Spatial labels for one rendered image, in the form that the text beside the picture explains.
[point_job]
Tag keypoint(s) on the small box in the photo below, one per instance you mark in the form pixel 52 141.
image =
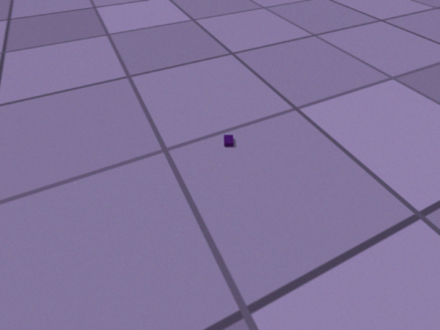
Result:
pixel 228 141

